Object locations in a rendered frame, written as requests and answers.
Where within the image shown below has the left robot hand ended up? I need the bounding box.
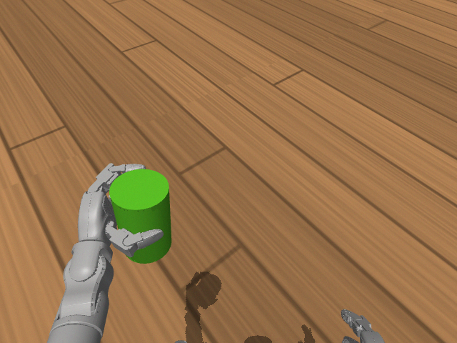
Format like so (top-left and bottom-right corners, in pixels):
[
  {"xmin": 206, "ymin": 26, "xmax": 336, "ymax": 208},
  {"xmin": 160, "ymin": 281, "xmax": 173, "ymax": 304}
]
[{"xmin": 78, "ymin": 163, "xmax": 164, "ymax": 257}]

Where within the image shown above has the right robot hand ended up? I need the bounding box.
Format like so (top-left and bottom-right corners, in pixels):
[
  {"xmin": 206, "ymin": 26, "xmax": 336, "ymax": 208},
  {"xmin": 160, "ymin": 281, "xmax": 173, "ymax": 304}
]
[{"xmin": 341, "ymin": 309, "xmax": 385, "ymax": 343}]

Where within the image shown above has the can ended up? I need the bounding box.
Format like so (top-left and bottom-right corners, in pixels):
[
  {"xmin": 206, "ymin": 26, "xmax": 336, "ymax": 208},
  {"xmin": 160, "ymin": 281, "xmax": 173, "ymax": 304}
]
[{"xmin": 109, "ymin": 169, "xmax": 171, "ymax": 264}]

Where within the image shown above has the left robot arm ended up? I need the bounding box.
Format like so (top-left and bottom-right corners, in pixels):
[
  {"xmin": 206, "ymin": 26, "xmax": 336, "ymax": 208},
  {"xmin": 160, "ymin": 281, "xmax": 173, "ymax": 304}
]
[{"xmin": 47, "ymin": 239, "xmax": 114, "ymax": 343}]

